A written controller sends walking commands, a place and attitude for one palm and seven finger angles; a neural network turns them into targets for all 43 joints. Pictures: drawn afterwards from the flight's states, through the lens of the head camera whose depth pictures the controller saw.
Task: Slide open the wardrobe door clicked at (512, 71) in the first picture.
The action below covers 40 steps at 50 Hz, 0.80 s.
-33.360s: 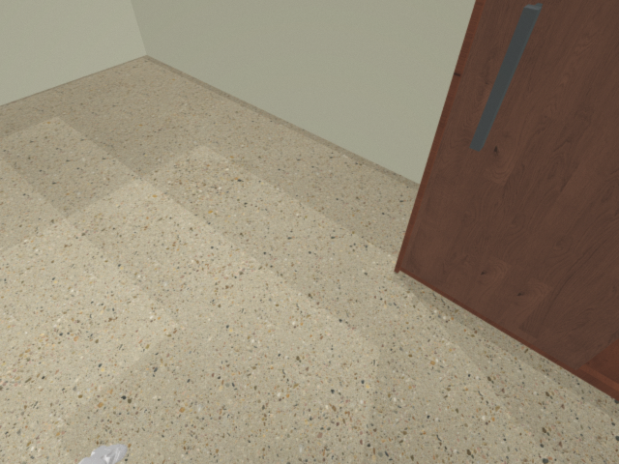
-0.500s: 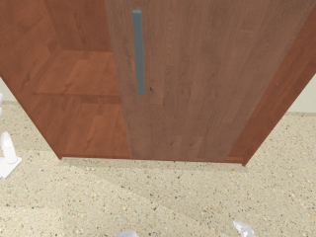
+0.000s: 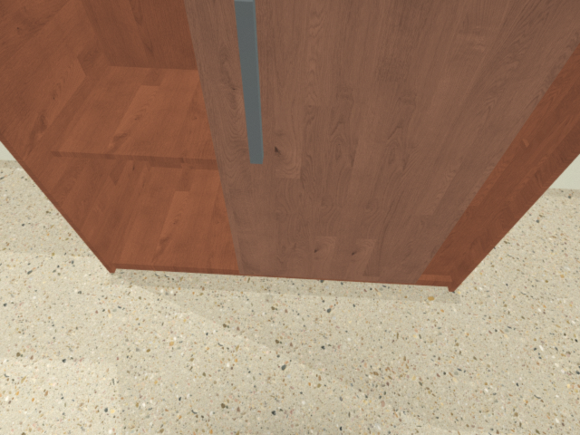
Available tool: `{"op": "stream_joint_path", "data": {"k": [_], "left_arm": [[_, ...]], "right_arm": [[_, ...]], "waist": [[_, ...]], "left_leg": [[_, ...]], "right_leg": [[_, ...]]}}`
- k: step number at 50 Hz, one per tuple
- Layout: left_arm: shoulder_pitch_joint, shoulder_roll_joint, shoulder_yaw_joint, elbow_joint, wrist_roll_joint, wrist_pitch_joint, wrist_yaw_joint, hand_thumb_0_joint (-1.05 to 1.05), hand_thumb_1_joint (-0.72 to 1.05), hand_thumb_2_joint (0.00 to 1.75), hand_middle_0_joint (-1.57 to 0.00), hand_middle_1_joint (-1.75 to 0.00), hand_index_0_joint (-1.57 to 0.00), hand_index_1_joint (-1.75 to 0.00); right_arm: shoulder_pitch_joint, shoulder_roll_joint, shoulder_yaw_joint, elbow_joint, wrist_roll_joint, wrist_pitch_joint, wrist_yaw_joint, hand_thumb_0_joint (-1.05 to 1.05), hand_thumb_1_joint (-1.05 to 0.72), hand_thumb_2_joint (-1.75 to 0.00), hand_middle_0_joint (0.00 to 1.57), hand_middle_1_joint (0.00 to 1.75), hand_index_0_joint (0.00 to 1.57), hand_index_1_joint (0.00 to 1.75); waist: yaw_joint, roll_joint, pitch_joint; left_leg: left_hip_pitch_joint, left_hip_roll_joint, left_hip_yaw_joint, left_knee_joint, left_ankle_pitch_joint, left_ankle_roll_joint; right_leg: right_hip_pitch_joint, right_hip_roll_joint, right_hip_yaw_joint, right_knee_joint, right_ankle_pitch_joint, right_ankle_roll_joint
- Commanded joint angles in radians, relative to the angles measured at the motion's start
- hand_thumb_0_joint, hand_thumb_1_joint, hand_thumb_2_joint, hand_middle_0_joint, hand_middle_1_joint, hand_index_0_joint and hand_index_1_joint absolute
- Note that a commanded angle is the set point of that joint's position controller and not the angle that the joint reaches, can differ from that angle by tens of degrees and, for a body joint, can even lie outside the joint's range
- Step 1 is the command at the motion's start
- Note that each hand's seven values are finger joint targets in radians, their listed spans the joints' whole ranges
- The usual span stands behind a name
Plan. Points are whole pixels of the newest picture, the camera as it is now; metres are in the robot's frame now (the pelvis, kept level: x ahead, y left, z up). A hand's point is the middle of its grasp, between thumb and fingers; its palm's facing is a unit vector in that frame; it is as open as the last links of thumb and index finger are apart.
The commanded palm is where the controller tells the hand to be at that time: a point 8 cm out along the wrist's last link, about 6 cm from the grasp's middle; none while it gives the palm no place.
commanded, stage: let the arm hang, fingers relaxed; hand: left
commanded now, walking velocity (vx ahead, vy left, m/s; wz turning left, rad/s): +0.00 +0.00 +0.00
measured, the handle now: (253, 88) +0.67 +0.10 +0.09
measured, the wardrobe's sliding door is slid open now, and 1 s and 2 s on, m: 0.49 0.49 0.49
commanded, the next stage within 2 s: look to check the result in 0.60 s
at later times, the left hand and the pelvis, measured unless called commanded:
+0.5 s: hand out of the picture +0.03 +0.20 -0.17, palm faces -0.02 -0.98 -0.19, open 7.3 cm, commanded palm none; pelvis +0.00 +0.03 +0.01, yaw -2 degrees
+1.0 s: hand out of the picture +0.00 +0.20 -0.17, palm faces -0.03 -0.99 -0.17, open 7.4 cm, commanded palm none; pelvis -0.01 +0.04 +0.01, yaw -2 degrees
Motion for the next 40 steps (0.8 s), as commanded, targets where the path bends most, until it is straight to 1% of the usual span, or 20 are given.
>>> {"op": "stream_joint_path", "data": {"k": [1,2,3,4,6,7,11,12,13,16,18,20,21,24,25,26,28,34,36,40], "left_arm": [[0.018,0.073,0.011,0.003,-0.017,-0.023,0.006,0.00,0.90,0.90,-0.20,-0.30,-0.20,-0.30],[0.012,0.075,0.008,0.019,-0.010,-0.022,0.005,0.00,0.90,0.90,-0.20,-0.30,-0.20,-0.30],[-0.009,0.091,0.008,0.039,-0.012,-0.020,0.004,0.00,0.90,0.90,-0.20,-0.30,-0.20,-0.30],[-0.022,0.095,0.007,0.049,-0.015,-0.018,0.004,0.00,0.90,0.90,-0.20,-0.30,-0.20,-0.30],[-0.021,0.094,0.002,0.074,-0.015,-0.015,0.003,0.00,0.90,0.90,-0.20,-0.30,-0.20,-0.30],[-0.017,0.098,-0.001,0.085,-0.013,-0.015,0.003,0.00,0.90,0.90,-0.20,-0.30,-0.20,-0.30],[-0.029,0.084,-0.010,0.122,-0.011,-0.012,0.000,0.00,0.90,0.90,-0.20,-0.30,-0.20,-0.30],[-0.027,0.086,-0.009,0.129,-0.009,-0.014,0.000,0.00,0.90,0.90,-0.20,-0.30,-0.20,-0.30],[-0.026,0.083,-0.010,0.136,-0.011,-0.015,0.000,0.00,0.90,0.90,-0.20,-0.30,-0.20,-0.30],[-0.024,0.073,-0.012,0.153,-0.011,-0.016,0.001,0.00,0.90,0.90,-0.20,-0.30,-0.20,-0.30],[-0.011,0.075,-0.010,0.161,-0.012,-0.018,0.002,0.00,0.90,0.90,-0.20,-0.30,-0.20,-0.30],[-0.012,0.067,-0.010,0.169,-0.012,-0.015,0.002,0.00,0.90,0.90,-0.20,-0.30,-0.20,-0.30],[-0.005,0.065,-0.011,0.173,-0.012,-0.016,0.002,0.00,0.90,0.90,-0.20,-0.30,-0.20,-0.30],[-0.001,0.066,-0.011,0.178,-0.012,-0.017,0.004,0.00,0.90,0.90,-0.20,-0.30,-0.20,-0.30],[0.004,0.066,-0.012,0.179,-0.013,-0.018,0.004,0.00,0.90,0.90,-0.20,-0.30,-0.20,-0.30],[0.003,0.061,-0.012,0.183,-0.013,-0.017,0.004,0.00,0.90,0.90,-0.20,-0.30,-0.20,-0.30],[0.012,0.060,-0.015,0.187,-0.013,-0.015,0.005,0.00,0.90,0.90,-0.20,-0.30,-0.20,-0.30],[0.027,0.052,-0.015,0.195,-0.012,-0.016,0.006,0.00,0.90,0.90,-0.20,-0.30,-0.20,-0.30],[0.034,0.046,-0.016,0.198,-0.012,-0.015,0.007,0.00,0.90,0.90,-0.20,-0.30,-0.20,-0.30],[0.043,0.042,-0.016,0.201,-0.011,-0.015,0.008,0.00,0.90,0.90,-0.20,-0.30,-0.20,-0.30]], "right_arm": [[-0.008,-0.108,-0.009,-0.014,-0.004,-0.033,-0.029,0.00,-0.90,-0.90,0.20,0.30,0.20,0.30],[-0.011,-0.094,-0.007,-0.006,-0.002,-0.031,-0.033,0.00,-0.90,-0.90,0.20,0.30,0.20,0.30],[0.008,-0.080,-0.001,0.017,0.000,-0.030,-0.033,0.00,-0.90,-0.90,0.20,0.30,0.20,0.30],[0.020,-0.078,0.002,0.035,-0.001,-0.030,-0.034,0.00,-0.90,-0.90,0.20,0.30,0.20,0.30],[0.009,-0.080,0.005,0.055,-0.001,-0.026,-0.033,0.00,-0.90,-0.90,0.20,0.30,0.20,0.30],[0.003,-0.082,0.004,0.060,0.001,-0.027,-0.032,0.00,-0.90,-0.90,0.20,0.30,0.20,0.30],[0.003,-0.076,0.008,0.095,0.000,-0.026,-0.029,0.00,-0.90,-0.90,0.20,0.30,0.20,0.30],[0.009,-0.077,0.008,0.100,0.002,-0.028,-0.028,0.00,-0.90,-0.90,0.20,0.30,0.20,0.30],[0.012,-0.073,0.010,0.109,0.000,-0.030,-0.028,0.00,-0.90,-0.90,0.20,0.30,0.20,0.30],[0.016,-0.071,0.015,0.126,-0.001,-0.035,-0.029,0.00,-0.90,-0.90,0.20,0.30,0.20,0.30],[0.022,-0.067,0.017,0.138,0.001,-0.039,-0.030,0.00,-0.90,-0.90,0.20,0.30,0.20,0.30],[0.025,-0.063,0.018,0.144,0.000,-0.039,-0.032,0.00,-0.90,-0.90,0.20,0.30,0.20,0.30],[0.027,-0.062,0.019,0.148,-0.001,-0.040,-0.033,0.00,-0.90,-0.90,0.20,0.30,0.20,0.30],[0.038,-0.057,0.018,0.157,0.002,-0.040,-0.034,0.00,-0.90,-0.90,0.20,0.30,0.20,0.30],[0.044,-0.058,0.019,0.160,0.002,-0.041,-0.034,0.00,-0.90,-0.90,0.20,0.30,0.20,0.30],[0.044,-0.054,0.019,0.161,0.002,-0.040,-0.035,0.00,-0.90,-0.90,0.20,0.30,0.20,0.30],[0.049,-0.055,0.019,0.166,0.003,-0.039,-0.033,0.00,-0.90,-0.90,0.20,0.30,0.20,0.30],[0.070,-0.048,0.017,0.177,0.004,-0.040,-0.034,0.00,-0.90,-0.90,0.20,0.30,0.20,0.30],[0.075,-0.046,0.016,0.177,0.003,-0.041,-0.035,0.00,-0.90,-0.90,0.20,0.30,0.20,0.30],[0.086,-0.042,0.016,0.180,0.004,-0.042,-0.036,0.00,-0.90,-0.90,0.20,0.30,0.20,0.30]], "waist": [[0.032,0.016,-0.158],[0.028,-0.018,-0.137],[0.011,0.026,-0.139],[0.009,0.052,-0.139],[0.016,0.054,-0.110],[0.019,0.038,-0.095],[0.013,-0.024,-0.020],[0.014,-0.018,-0.017],[0.013,-0.030,-0.021],[0.014,-0.005,-0.005],[0.015,0.003,-0.031],[0.016,0.012,-0.011],[0.017,0.017,-0.016],[0.014,0.004,-0.019],[0.015,0.005,-0.022],[0.014,-0.007,-0.004],[0.015,-0.001,0.012],[0.014,-0.008,0.017],[0.014,0.001,0.014],[0.013,-0.010,0.008]], "left_leg": [[0.130,0.168,-0.113,-0.149,0.459,0.063],[0.137,0.140,-0.084,-0.130,0.441,0.044],[0.138,0.123,-0.084,-0.153,0.439,0.036],[0.138,0.127,-0.085,-0.173,0.464,0.034],[0.119,0.130,-0.087,-0.210,0.377,0.037],[0.121,0.125,-0.083,-0.213,0.356,0.035],[0.088,0.117,-0.089,-0.267,0.196,0.038],[0.089,0.116,-0.086,-0.272,0.196,0.038],[0.094,0.114,-0.085,-0.274,0.198,0.039],[0.097,0.113,-0.084,-0.286,0.220,0.038],[0.116,0.112,-0.080,-0.279,0.260,0.038],[0.111,0.114,-0.078,-0.289,0.255,0.037],[0.115,0.112,-0.079,-0.288,0.260,0.038],[0.124,0.112,-0.074,-0.279,0.285,0.038],[0.123,0.110,-0.074,-0.279,0.281,0.038],[0.115,0.110,-0.078,-0.286,0.260,0.038],[0.109,0.112,-0.082,-0.297,0.218,0.040],[0.096,0.109,-0.080,-0.302,0.174,0.044],[0.102,0.109,-0.082,-0.304,0.174,0.045],[0.101,0.111,-0.083,-0.303,0.170,0.048]], "right_leg": [[0.125,-0.106,0.112,-0.106,0.283,0.018],[0.123,-0.110,0.128,-0.124,0.349,0.015],[0.140,-0.123,0.118,-0.108,0.385,0.007],[0.160,-0.119,0.109,-0.094,0.386,0.003],[0.163,-0.112,0.107,-0.122,0.307,0.006],[0.158,-0.113,0.110,-0.134,0.301,0.005],[0.129,-0.115,0.120,-0.183,0.199,0.009],[0.130,-0.114,0.124,-0.186,0.199,0.007],[0.133,-0.118,0.124,-0.187,0.203,0.007],[0.129,-0.119,0.123,-0.184,0.205,0.008],[0.140,-0.123,0.118,-0.177,0.222,0.008],[0.131,-0.121,0.115,-0.175,0.209,0.009],[0.132,-0.122,0.115,-0.175,0.212,0.009],[0.137,-0.125,0.114,-0.173,0.234,0.007],[0.141,-0.125,0.118,-0.174,0.235,0.007],[0.131,-0.124,0.116,-0.175,0.220,0.007],[0.116,-0.123,0.118,-0.182,0.180,0.008],[0.115,-0.121,0.123,-0.184,0.168,0.009],[0.111,-0.119,0.123,-0.178,0.168,0.008],[0.110,-0.118,0.120,-0.173,0.167,0.009]]}}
